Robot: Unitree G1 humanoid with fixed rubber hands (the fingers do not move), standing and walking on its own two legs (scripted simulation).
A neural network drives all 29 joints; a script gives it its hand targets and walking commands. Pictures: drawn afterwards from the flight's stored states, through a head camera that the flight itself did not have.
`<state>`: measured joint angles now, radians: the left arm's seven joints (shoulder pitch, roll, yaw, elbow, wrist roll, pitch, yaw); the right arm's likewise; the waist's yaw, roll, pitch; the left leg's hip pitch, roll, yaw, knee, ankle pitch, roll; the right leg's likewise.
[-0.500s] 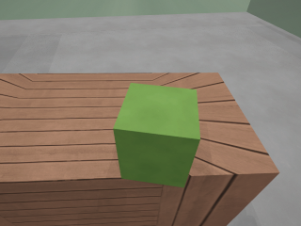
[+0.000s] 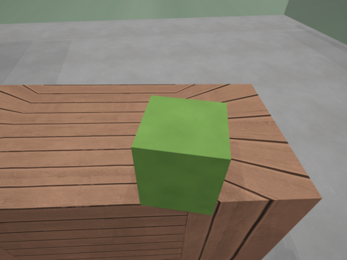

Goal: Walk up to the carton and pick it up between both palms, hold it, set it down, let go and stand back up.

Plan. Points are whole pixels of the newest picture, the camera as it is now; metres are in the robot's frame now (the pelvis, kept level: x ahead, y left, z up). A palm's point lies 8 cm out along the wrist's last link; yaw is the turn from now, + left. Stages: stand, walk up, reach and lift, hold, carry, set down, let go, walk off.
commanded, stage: stand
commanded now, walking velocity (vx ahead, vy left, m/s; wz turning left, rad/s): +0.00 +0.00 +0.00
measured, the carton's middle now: (181, 155) +0.41 -0.01 +0.02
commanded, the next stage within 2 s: none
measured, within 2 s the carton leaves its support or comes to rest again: neither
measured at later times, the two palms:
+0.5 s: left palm out of the picture +0.03 +0.30 -0.12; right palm out of the picture +0.04 -0.28 -0.11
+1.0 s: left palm out of the picture +0.02 +0.30 -0.12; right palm out of the picture +0.04 -0.28 -0.11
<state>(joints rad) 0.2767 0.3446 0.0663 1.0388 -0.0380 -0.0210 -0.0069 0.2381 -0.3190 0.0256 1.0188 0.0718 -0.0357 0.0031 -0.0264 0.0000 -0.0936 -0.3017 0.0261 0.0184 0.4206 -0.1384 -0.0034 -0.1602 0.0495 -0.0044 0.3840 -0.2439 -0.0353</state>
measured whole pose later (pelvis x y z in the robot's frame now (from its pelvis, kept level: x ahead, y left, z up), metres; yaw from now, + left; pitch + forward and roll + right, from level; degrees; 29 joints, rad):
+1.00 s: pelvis -0.01 +0.00 +0.00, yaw +0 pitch +0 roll -1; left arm 0.28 0.34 0.07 1.08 -0.04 -0.02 -0.01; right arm 0.24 -0.32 0.03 1.04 0.07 -0.04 0.00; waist -0.03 0.00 -0.09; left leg -0.30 0.03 0.02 0.42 -0.13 0.00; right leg -0.16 0.05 0.00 0.38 -0.23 -0.03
